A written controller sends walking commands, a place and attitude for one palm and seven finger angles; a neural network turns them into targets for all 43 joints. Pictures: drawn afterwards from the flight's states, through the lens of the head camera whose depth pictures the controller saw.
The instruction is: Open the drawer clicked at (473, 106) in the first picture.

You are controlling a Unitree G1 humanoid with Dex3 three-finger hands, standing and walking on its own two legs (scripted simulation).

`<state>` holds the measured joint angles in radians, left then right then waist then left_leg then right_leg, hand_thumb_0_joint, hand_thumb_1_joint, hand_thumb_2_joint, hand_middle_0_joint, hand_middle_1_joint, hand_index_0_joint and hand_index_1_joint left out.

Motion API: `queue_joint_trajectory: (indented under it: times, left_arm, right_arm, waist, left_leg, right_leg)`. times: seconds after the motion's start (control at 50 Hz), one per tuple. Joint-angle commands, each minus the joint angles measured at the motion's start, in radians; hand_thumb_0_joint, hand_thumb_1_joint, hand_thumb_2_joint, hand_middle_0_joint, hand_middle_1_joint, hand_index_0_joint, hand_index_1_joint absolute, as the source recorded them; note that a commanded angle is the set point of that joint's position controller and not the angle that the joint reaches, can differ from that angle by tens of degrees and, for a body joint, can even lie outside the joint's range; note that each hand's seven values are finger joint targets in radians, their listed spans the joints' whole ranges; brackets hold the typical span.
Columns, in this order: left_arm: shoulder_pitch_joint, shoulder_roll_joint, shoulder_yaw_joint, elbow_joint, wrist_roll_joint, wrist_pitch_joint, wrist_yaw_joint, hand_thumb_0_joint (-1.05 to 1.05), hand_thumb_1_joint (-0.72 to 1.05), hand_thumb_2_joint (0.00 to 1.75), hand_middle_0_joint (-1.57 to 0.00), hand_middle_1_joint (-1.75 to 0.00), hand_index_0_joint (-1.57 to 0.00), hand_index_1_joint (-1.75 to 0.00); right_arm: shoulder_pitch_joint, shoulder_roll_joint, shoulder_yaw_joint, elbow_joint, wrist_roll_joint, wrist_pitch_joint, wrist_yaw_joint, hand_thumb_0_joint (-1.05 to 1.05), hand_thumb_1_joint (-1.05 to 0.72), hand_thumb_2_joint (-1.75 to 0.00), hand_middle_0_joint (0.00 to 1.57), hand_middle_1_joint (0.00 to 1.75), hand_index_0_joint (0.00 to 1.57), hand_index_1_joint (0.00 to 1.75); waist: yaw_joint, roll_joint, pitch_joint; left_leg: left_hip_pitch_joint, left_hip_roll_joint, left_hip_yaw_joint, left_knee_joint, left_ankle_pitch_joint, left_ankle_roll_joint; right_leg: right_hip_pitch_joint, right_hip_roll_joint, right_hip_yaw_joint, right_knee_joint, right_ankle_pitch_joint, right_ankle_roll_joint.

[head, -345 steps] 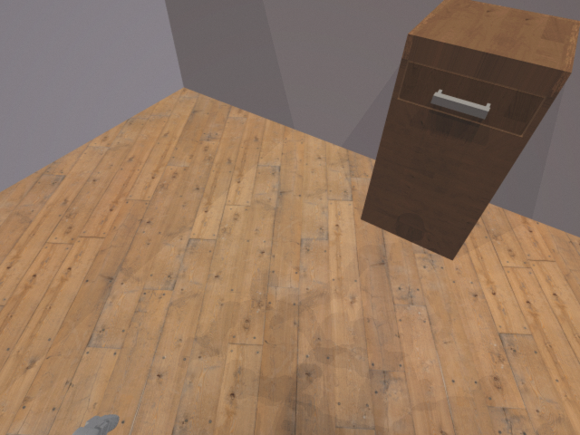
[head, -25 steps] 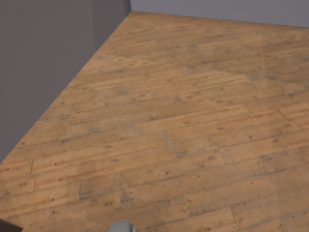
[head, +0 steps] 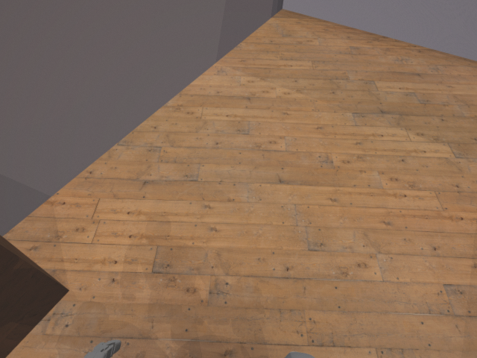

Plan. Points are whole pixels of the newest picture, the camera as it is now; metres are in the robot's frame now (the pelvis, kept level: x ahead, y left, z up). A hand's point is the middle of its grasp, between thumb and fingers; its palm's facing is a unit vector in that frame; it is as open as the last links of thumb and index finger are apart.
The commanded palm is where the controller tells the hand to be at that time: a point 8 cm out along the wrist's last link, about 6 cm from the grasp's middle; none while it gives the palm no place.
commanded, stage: turn to face it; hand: left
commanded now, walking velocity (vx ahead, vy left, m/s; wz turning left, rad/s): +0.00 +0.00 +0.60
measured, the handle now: out of the picture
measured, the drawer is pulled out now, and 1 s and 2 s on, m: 0.00 0.00 0.00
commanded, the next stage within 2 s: take the last steps up to it in 1.50 s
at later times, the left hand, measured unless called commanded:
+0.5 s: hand out of the picture -0.03 +0.18 -0.16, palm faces +0.34 -0.91 -0.25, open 7.4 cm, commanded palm none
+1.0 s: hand out of the picture -0.04 +0.24 -0.14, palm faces +0.57 -0.78 -0.27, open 7.4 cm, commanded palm none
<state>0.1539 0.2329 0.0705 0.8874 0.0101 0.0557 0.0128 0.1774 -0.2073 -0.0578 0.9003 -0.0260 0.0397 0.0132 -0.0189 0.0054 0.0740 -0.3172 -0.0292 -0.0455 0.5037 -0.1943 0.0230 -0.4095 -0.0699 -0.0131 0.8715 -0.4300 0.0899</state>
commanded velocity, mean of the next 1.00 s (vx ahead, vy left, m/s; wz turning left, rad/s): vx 0.00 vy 0.00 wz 0.60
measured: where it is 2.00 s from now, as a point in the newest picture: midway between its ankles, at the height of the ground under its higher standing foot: outside the picture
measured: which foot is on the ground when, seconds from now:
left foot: down 0.00-0.10, up 0.12-0.54, down 0.56-1.00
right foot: up 0.00-0.06, down 0.08-0.56, up 0.58-1.00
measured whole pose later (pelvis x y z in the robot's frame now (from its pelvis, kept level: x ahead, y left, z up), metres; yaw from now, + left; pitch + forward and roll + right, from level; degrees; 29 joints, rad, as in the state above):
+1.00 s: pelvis -0.03 -0.01 +0.00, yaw +36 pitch +0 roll +0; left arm 0.10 0.23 0.06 0.86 0.00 0.05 0.02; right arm 0.21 -0.22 -0.06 0.91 -0.03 0.04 0.01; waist -0.04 0.02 0.07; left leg -0.30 -0.06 -0.12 0.51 -0.21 0.02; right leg -0.36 -0.04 0.00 0.77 -0.43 0.09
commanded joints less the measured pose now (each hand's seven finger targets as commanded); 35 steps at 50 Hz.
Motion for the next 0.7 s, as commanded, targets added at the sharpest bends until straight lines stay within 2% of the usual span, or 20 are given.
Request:
queue_joint_trajectory:
  times: [0.0,0.04,0.06,0.08,0.1,0.12,0.14,0.16,0.2,0.28,0.42,0.48,0.5,0.52,0.54,0.56,0.58,0.6,0.64,0.68]
  left_arm:
    - [0.04,0.077,0.016,-0.082,-0.008,-0.039,0.011,0.0,0.9,0.9,-0.2,-0.3,-0.2,-0.3]
    - [0.122,0.103,0.027,-0.064,-0.007,-0.051,0.017,0.0,0.9,0.9,-0.2,-0.3,-0.2,-0.3]
    - [0.147,0.184,0.043,-0.065,0.008,-0.061,0.024,0.0,0.9,0.9,-0.2,-0.3,-0.2,-0.3]
    - [0.129,0.265,0.053,-0.08,0.018,-0.062,0.028,0.0,0.9,0.9,-0.2,-0.3,-0.2,-0.3]
    - [0.093,0.238,0.042,-0.092,0.01,-0.055,0.033,0.0,0.9,0.9,-0.2,-0.3,-0.2,-0.3]
    - [0.016,0.176,0.034,-0.102,0.008,-0.064,0.034,0.0,0.9,0.9,-0.2,-0.3,-0.2,-0.3]
    - [-0.035,0.153,0.022,-0.113,0.006,-0.061,0.029,0.0,0.9,0.9,-0.2,-0.3,-0.2,-0.3]
    - [-0.06,0.132,0.011,-0.117,0.005,-0.062,0.025,0.0,0.9,0.9,-0.2,-0.3,-0.2,-0.3]
    - [-0.032,0.112,0.005,-0.108,0.007,-0.069,0.024,0.0,0.9,0.9,-0.2,-0.3,-0.2,-0.3]
    - [0.077,0.13,0.01,-0.07,0.009,-0.07,0.027,0.0,0.9,0.9,-0.2,-0.3,-0.2,-0.3]
    - [0.117,0.194,0.03,-0.043,0.021,-0.054,0.021,0.0,0.9,0.9,-0.2,-0.3,-0.2,-0.3]
    - [0.096,0.202,0.038,-0.032,0.018,-0.048,0.018,0.0,0.9,0.9,-0.2,-0.3,-0.2,-0.3]
    - [0.091,0.197,0.04,-0.036,0.009,-0.043,0.015,0.0,0.9,0.9,-0.2,-0.3,-0.2,-0.3]
    - [0.1,0.164,0.034,-0.051,0.001,-0.038,0.01,0.0,0.9,0.9,-0.2,-0.3,-0.2,-0.3]
    - [0.056,0.09,0.013,-0.1,-0.004,-0.036,0.002,0.0,0.9,0.9,-0.2,-0.3,-0.2,-0.3]
    - [-0.002,0.108,0.009,-0.115,0.006,-0.024,0.008,0.0,0.9,0.9,-0.2,-0.3,-0.2,-0.3]
    - [-0.026,0.104,0.009,-0.113,0.008,-0.018,0.008,0.0,0.9,0.9,-0.2,-0.3,-0.2,-0.3]
    - [-0.028,0.093,0.016,-0.095,0.009,-0.02,0.008,0.0,0.9,0.9,-0.2,-0.3,-0.2,-0.3]
    - [-0.005,0.117,0.021,-0.066,0.005,-0.021,0.001,0.0,0.9,0.9,-0.2,-0.3,-0.2,-0.3]
    - [0.025,0.114,0.02,-0.051,0.006,-0.023,-0.005,0.0,0.9,0.9,-0.2,-0.3,-0.2,-0.3]
  right_arm:
    - [0.008,-0.228,-0.068,-0.079,0.0,-0.01,-0.01,0.0,-0.9,-0.9,0.2,0.3,0.2,0.3]
    - [-0.021,-0.2,-0.068,-0.09,0.009,-0.007,-0.007,0.0,-0.9,-0.9,0.2,0.3,0.2,0.3]
    - [0.001,-0.132,-0.058,-0.102,0.02,-0.006,-0.001,0.0,-0.9,-0.9,0.2,0.3,0.2,0.3]
    - [-0.011,-0.1,-0.053,-0.126,0.014,-0.006,-0.001,0.0,-0.9,-0.9,0.2,0.3,0.2,0.3]
    - [-0.028,-0.153,-0.065,-0.121,0.003,0.0,0.0,0.0,-0.9,-0.9,0.2,0.3,0.2,0.3]
    - [0.004,-0.157,-0.07,-0.085,0.0,0.015,0.006,0.0,-0.9,-0.9,0.2,0.3,0.2,0.3]
    - [0.023,-0.143,-0.071,-0.059,-0.003,0.022,0.011,0.0,-0.9,-0.9,0.2,0.3,0.2,0.3]
    - [0.047,-0.137,-0.067,-0.041,-0.004,0.026,0.016,0.0,-0.9,-0.9,0.2,0.3,0.2,0.3]
    - [0.067,-0.115,-0.06,-0.026,0.0,0.025,0.021,0.0,-0.9,-0.9,0.2,0.3,0.2,0.3]
    - [-0.002,-0.117,-0.052,-0.035,0.005,0.027,0.021,0.0,-0.9,-0.9,0.2,0.3,0.2,0.3]
    - [-0.079,-0.095,-0.029,-0.063,0.014,0.012,0.022,0.0,-0.9,-0.9,0.2,0.3,0.2,0.3]
    - [-0.018,-0.11,-0.029,-0.057,0.015,-0.003,0.018,0.0,-0.9,-0.9,0.2,0.3,0.2,0.3]
    - [0.032,-0.136,-0.035,-0.046,0.012,-0.01,0.017,0.0,-0.9,-0.9,0.2,0.3,0.2,0.3]
    - [0.096,-0.22,-0.055,-0.034,0.007,-0.021,0.013,0.0,-0.9,-0.9,0.2,0.3,0.2,0.3]
    - [0.156,-0.328,-0.083,-0.029,0.008,-0.026,0.004,0.0,-0.9,-0.9,0.2,0.3,0.2,0.3]
    - [0.201,-0.342,-0.083,-0.001,0.012,-0.017,-0.002,0.0,-0.9,-0.9,0.2,0.3,0.2,0.3]
    - [0.171,-0.308,-0.074,-0.007,0.009,-0.02,-0.01,0.0,-0.9,-0.9,0.2,0.3,0.2,0.3]
    - [0.12,-0.279,-0.067,-0.019,0.006,-0.024,-0.021,0.0,-0.9,-0.9,0.2,0.3,0.2,0.3]
    - [0.009,-0.231,-0.046,-0.052,0.004,-0.024,-0.023,0.0,-0.9,-0.9,0.2,0.3,0.2,0.3]
    - [-0.005,-0.223,-0.042,-0.063,0.006,-0.029,-0.023,0.0,-0.9,-0.9,0.2,0.3,0.2,0.3]
  waist:
    - [0.002,0.178,-0.151]
    - [0.049,0.111,-0.18]
    - [0.062,-0.121,-0.191]
    - [0.07,-0.323,-0.158]
    - [0.056,-0.201,-0.123]
    - [0.017,-0.243,-0.07]
    - [-0.009,-0.195,-0.028]
    - [-0.024,-0.182,-0.004]
    - [-0.023,-0.184,-0.01]
    - [0.03,-0.176,-0.051]
    - [0.067,-0.226,-0.086]
    - [0.035,-0.218,-0.137]
    - [0.005,-0.151,-0.166]
    - [-0.034,0.043,-0.214]
    - [-0.072,0.34,-0.212]
    - [-0.088,0.237,-0.225]
    - [-0.07,0.181,-0.177]
    - [-0.058,0.235,-0.16]
    - [-0.012,0.197,-0.09]
    - [0.002,0.144,-0.107]
  left_leg:
    - [0.082,0.218,-0.324,-0.103,0.294,0.135]
    - [-0.04,0.149,-0.29,-0.019,0.181,0.067]
    - [-0.239,0.041,-0.167,0.162,-0.065,-0.011]
    - [-0.356,-0.066,-0.006,0.417,-0.378,-0.078]
    - [-0.302,-0.003,-0.053,0.584,-0.374,-0.061]
    - [-0.28,0.032,-0.072,0.653,-0.301,-0.059]
    - [-0.279,0.031,-0.037,0.717,-0.238,-0.071]
    - [-0.284,0.044,-0.012,0.75,-0.187,-0.082]
    - [-0.295,0.045,0.015,0.745,-0.136,-0.098]
    - [-0.3,0.068,0.049,0.644,-0.165,-0.119]
    - [-0.139,0.067,0.145,0.305,-0.249,-0.098]
    - [-0.015,0.059,0.164,0.093,-0.156,-0.076]
    - [0.102,0.056,0.155,-0.042,-0.019,-0.066]
    - [0.293,0.168,-0.009,-0.119,0.18,-0.013]
    - [0.406,0.433,-0.354,-0.135,0.62,0.126]
    - [0.364,0.478,-0.32,-0.114,0.655,0.198]
    - [0.303,0.432,-0.276,-0.134,0.54,0.187]
    - [0.286,0.373,-0.266,-0.129,0.498,0.168]
    - [0.184,0.287,-0.171,-0.139,0.442,0.131]
    - [0.175,0.251,-0.154,-0.145,0.412,0.119]
  right_leg:
    - [0.109,0.051,-0.011,-0.214,0.026,-0.015]
    - [0.315,0.024,-0.005,-0.471,0.192,-0.03]
    - [0.477,-0.187,0.191,-0.606,0.137,-0.094]
    - [0.423,-0.436,0.426,-0.641,0.26,-0.212]
    - [0.28,-0.438,0.338,-0.62,0.285,-0.247]
    - [0.181,-0.364,0.256,-0.645,0.18,-0.218]
    - [0.157,-0.3,0.196,-0.635,0.177,-0.193]
    - [0.158,-0.259,0.103,-0.608,0.234,-0.178]
    - [0.217,-0.219,0.007,-0.575,0.371,-0.159]
    - [0.349,-0.257,-0.029,-0.542,0.509,-0.185]
    - [0.356,-0.31,-0.084,-0.465,0.609,-0.209]
    - [0.351,-0.312,-0.134,-0.354,0.615,-0.169]
    - [0.296,-0.287,-0.174,-0.252,0.565,-0.125]
    - [0.112,-0.218,-0.201,-0.059,0.368,-0.064]
    - [-0.189,-0.077,-0.18,0.156,-0.236,0.015]
    - [-0.19,-0.077,-0.067,0.269,-0.255,-0.002]
    - [-0.205,-0.09,-0.036,0.303,-0.183,-0.008]
    - [-0.226,-0.085,-0.019,0.323,-0.127,-0.001]
    - [-0.172,-0.074,-0.001,0.32,-0.015,0.001]
    - [-0.137,-0.053,-0.007,0.284,0.026,0.005]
